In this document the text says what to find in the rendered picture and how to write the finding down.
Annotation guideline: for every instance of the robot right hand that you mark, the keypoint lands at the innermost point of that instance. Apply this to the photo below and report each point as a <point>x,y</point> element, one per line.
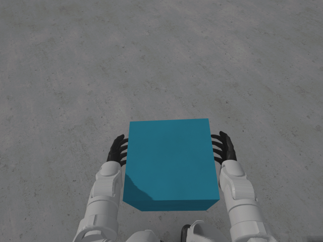
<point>228,152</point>

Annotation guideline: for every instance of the robot right forearm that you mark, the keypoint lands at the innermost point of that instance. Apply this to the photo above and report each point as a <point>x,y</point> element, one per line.
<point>247,220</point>

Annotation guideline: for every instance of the robot right foot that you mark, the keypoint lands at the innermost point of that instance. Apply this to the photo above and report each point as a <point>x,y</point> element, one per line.
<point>184,232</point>

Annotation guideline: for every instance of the robot left thigh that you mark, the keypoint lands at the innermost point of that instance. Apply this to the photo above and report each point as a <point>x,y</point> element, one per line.
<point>143,236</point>

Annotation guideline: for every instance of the robot left hand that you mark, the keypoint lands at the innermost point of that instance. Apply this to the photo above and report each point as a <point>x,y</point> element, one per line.
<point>116,149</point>

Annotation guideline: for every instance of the robot left forearm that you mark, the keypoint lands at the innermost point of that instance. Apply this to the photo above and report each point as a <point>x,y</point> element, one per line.
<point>100,219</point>

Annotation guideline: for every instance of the carton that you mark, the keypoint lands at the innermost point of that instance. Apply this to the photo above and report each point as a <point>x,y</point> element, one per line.
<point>170,166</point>

